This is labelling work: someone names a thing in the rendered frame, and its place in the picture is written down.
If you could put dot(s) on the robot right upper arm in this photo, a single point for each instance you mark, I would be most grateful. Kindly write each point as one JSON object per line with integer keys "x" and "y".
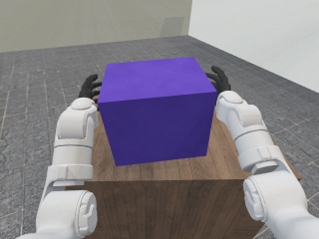
{"x": 276, "y": 199}

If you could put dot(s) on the robot left hand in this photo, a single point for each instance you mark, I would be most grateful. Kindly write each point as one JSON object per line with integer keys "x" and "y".
{"x": 87, "y": 88}

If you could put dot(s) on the robot right forearm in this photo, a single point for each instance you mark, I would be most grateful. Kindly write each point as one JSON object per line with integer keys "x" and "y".
{"x": 257, "y": 152}

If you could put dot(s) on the robot left forearm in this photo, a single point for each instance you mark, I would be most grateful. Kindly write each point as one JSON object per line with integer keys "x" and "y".
{"x": 74, "y": 140}

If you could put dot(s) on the robot left upper arm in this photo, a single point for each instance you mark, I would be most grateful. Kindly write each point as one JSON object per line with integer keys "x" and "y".
{"x": 67, "y": 214}

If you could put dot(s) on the robot right hand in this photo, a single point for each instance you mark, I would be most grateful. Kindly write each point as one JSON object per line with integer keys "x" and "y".
{"x": 221, "y": 79}

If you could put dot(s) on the carton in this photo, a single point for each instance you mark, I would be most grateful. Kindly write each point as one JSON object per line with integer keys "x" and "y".
{"x": 156, "y": 110}

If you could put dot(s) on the pedestal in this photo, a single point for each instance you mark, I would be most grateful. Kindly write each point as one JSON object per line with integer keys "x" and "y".
{"x": 188, "y": 198}

